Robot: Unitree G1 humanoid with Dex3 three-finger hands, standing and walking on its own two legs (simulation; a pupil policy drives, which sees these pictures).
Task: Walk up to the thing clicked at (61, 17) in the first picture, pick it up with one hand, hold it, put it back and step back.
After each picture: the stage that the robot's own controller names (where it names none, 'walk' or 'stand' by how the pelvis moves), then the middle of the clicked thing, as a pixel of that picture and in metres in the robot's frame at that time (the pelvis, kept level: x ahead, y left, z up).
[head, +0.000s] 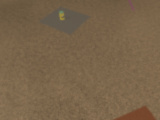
stand; (61, 15) +2.05 +0.29 -0.72
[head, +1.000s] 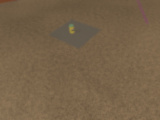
walk; (71, 28) +1.92 +0.31 -0.72
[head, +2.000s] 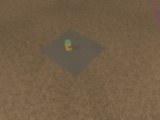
walk; (68, 45) +1.32 +0.27 -0.72
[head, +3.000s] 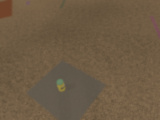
walk; (60, 85) +0.86 +0.28 -0.72
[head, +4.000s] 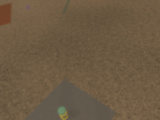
walk; (63, 113) +0.55 +0.27 -0.71
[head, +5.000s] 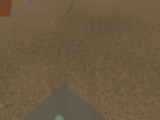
stand; out of the picture +0.47 +0.18 -0.70
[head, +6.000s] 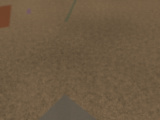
stand; out of the picture +0.40 +0.20 -0.72
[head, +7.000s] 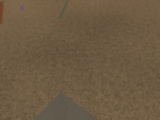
stand; out of the picture +0.39 +0.21 -0.72
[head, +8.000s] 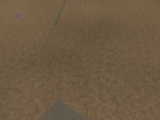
stand; out of the picture +0.37 +0.22 -0.72
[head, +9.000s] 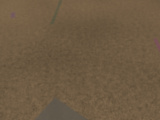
stand; out of the picture +0.39 +0.24 -0.73
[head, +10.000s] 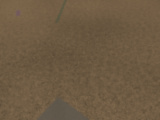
stand; out of the picture +0.38 +0.23 -0.73
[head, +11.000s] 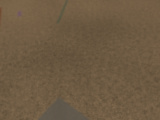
stand; out of the picture +0.38 +0.23 -0.73
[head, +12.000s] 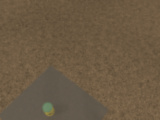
go down; (48, 109) +0.42 +0.21 -0.62
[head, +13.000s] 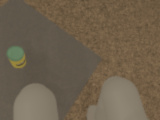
go down; (17, 57) +0.48 +0.24 -0.30
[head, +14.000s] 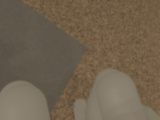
close in; out of the picture +0.46 +0.26 -0.26
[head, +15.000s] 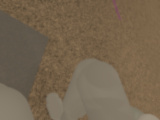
close; out of the picture +0.46 +0.30 -0.23
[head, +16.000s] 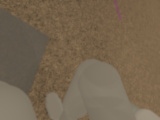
lift; out of the picture +0.43 +0.28 -0.23
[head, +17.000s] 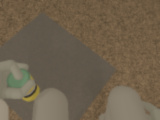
lift; (24, 85) +0.33 +0.22 -0.09
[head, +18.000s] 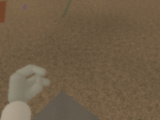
go down; out of the picture +0.12 +0.17 -0.68
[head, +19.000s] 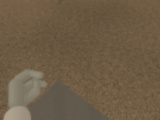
crouch; out of the picture +0.01 +0.46 -0.69
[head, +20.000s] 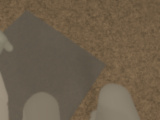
crouch; out of the picture -0.05 +0.73 -0.39
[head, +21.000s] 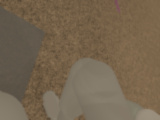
lower; out of the picture -0.37 +0.90 -0.26
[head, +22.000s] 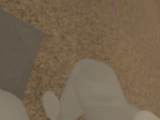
lower; out of the picture -0.55 +1.11 -0.26
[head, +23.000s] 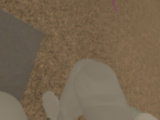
lower; out of the picture -0.72 +1.34 -0.26
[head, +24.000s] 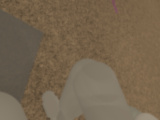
lower; out of the picture -0.89 +1.56 -0.26
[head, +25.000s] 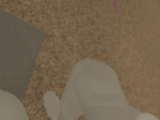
loosen; out of the picture -1.05 +1.79 -0.26
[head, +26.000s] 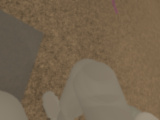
withdraw; out of the picture -1.22 +2.00 -0.26
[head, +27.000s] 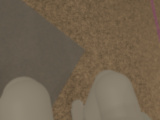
stand; out of the picture -1.22 +2.32 -0.29
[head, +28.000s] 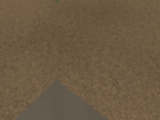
stand; out of the picture -0.86 +2.82 -0.66
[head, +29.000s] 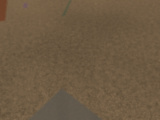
stand; out of the picture -0.92 +3.08 -0.69
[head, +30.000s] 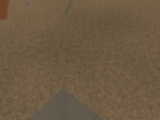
stand; out of the picture -1.01 +3.33 -0.69
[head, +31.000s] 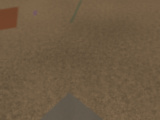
walk; out of the picture -1.09 +3.56 -0.75
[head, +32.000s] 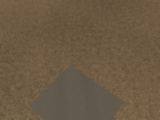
walk; out of the picture -1.24 +3.67 -0.73
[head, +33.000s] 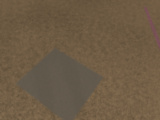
walk; out of the picture -1.32 +3.85 -0.73
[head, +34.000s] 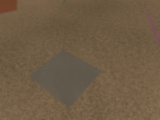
stand; out of the picture -1.00 +4.32 -0.73
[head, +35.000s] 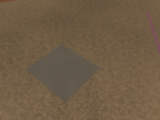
stand; out of the picture -0.85 +4.60 -0.75
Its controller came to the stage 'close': yes
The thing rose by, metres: 0.42
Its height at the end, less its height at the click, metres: -0.02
